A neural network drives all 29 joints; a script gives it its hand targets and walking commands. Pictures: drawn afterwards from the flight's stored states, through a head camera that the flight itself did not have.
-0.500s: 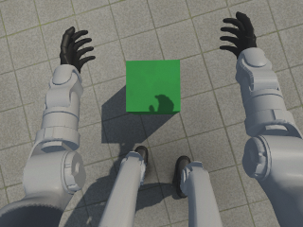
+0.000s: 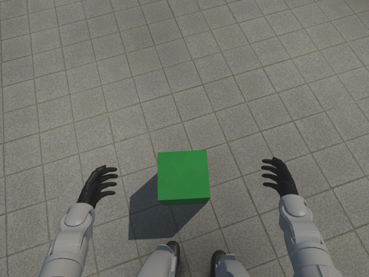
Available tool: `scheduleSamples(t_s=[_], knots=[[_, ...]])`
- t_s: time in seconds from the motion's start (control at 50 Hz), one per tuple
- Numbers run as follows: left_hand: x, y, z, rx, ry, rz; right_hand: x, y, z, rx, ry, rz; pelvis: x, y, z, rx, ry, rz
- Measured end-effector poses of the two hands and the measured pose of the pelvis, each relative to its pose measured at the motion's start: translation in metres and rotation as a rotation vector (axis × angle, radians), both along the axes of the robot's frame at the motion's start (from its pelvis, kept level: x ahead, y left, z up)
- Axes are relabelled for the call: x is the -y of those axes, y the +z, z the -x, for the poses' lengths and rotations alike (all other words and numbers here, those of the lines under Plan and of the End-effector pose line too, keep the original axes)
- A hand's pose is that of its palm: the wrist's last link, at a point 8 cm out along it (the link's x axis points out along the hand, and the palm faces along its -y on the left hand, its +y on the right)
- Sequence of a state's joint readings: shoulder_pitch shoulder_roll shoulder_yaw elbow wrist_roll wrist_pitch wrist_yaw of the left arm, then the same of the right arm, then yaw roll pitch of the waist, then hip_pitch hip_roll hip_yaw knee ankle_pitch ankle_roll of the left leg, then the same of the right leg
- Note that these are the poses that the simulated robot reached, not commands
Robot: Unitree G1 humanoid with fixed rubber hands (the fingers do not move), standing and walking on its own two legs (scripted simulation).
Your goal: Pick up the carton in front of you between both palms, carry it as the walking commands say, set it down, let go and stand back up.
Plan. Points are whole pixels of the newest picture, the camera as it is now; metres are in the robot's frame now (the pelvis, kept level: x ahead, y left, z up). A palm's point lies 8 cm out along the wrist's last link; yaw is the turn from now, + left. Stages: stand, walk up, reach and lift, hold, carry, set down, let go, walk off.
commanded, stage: let go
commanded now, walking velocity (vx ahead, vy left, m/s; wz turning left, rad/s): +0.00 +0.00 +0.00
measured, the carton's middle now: (183, 179) +0.43 +0.06 -0.61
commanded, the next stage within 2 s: stand in 0.82 s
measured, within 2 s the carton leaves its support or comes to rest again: neither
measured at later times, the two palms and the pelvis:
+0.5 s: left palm (87, 245) +0.18 +0.20 -0.03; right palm (350, 264) +0.19 -0.26 -0.03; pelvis +0.03 -0.03 +0.04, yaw +1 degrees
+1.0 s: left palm (58, 249) +0.17 +0.26 -0.04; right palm out of the picture +0.17 -0.28 -0.04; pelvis +0.03 -0.01 +0.03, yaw +1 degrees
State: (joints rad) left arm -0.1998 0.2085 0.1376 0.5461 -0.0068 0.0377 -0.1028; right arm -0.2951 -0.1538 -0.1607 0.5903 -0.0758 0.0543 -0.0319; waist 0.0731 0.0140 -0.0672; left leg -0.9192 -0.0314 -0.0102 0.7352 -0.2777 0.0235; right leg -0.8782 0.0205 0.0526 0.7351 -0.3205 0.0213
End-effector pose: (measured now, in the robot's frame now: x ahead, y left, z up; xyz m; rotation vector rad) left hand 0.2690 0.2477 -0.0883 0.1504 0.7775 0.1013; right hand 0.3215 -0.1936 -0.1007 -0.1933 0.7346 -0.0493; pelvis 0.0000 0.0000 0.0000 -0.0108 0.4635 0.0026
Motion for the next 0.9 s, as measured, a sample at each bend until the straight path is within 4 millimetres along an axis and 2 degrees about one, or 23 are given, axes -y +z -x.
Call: scheduleSamples(t_s=[0.2,0.32,0.48,0.64,0.82,0.9], knots=[[0.020,0.044,0.065,-0.009,0.013,0.000,0.030,0.040,0.067,-0.019,0.005,-0.004,0.009,0.028,-0.021,0.213,0.008,-0.011],[0.030,0.059,0.088,-0.017,0.006,-0.001,0.048,0.060,0.100,-0.028,0.003,-0.002,0.020,0.038,-0.028,0.352,0.016,-0.021],[0.043,0.062,0.085,-0.009,-0.021,0.002,0.067,0.074,0.127,-0.046,-0.014,-0.002,0.031,0.040,-0.028,0.485,0.019,-0.028],[0.045,0.062,0.083,-0.020,-0.029,-0.004,0.067,0.076,0.133,-0.058,-0.017,-0.010,0.031,0.039,-0.026,0.545,0.014,-0.025],[0.025,0.068,0.086,-0.038,0.010,-0.065,0.056,0.070,0.134,-0.048,-0.020,-0.001,0.022,0.036,-0.025,0.556,0.027,-0.025],[0.006,0.060,0.088,-0.022,0.023,-0.116,0.066,0.063,0.140,-0.090,-0.014,0.093,0.018,0.035,-0.026,0.510,0.021,-0.018]])
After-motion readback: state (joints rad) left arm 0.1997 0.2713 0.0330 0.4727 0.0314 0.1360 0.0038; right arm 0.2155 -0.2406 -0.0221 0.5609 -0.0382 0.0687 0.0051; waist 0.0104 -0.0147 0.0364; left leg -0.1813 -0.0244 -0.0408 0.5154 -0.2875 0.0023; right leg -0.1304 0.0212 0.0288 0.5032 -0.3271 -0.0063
